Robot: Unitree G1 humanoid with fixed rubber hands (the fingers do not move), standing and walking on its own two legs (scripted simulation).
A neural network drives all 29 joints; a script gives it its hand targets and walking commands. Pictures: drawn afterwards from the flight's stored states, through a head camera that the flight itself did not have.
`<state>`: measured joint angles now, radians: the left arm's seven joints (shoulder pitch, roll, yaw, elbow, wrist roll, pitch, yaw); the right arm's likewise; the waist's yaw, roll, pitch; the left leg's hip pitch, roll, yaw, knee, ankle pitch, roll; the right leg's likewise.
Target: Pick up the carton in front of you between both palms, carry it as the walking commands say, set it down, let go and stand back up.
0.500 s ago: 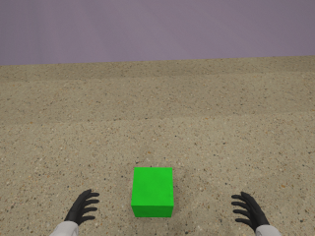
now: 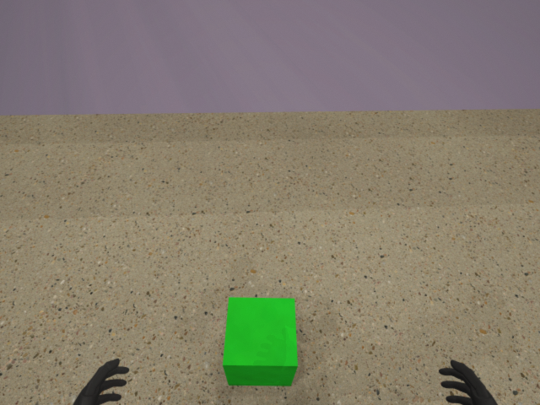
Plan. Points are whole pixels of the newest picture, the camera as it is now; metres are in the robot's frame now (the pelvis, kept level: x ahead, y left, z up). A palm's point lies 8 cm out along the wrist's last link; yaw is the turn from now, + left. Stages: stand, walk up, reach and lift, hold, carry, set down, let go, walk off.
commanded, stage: stand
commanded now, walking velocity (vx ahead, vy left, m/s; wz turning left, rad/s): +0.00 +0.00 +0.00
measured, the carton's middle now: (260, 343) +0.41 +0.04 -0.65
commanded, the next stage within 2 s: none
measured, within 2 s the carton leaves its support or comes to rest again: neither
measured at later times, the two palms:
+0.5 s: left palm out of the picture +0.10 +0.30 -0.10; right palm out of the picture +0.10 -0.30 -0.08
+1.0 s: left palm out of the picture +0.06 +0.31 -0.10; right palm out of the picture +0.07 -0.31 -0.09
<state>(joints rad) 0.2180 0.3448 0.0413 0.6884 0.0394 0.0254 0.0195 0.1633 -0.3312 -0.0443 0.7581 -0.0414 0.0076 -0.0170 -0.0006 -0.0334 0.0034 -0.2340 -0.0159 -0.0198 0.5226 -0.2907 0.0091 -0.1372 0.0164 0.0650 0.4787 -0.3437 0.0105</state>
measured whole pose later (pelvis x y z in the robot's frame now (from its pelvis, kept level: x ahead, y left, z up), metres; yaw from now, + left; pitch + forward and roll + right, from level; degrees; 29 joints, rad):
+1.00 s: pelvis -0.02 +0.00 +0.01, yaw +0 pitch -2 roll +0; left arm 0.18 0.38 0.01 0.96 0.02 0.00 0.02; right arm 0.12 -0.38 -0.01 1.01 -0.02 -0.01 -0.01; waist 0.00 -0.02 0.02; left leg -0.16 -0.02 -0.02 0.39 -0.19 0.01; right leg -0.07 0.01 0.07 0.35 -0.25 0.01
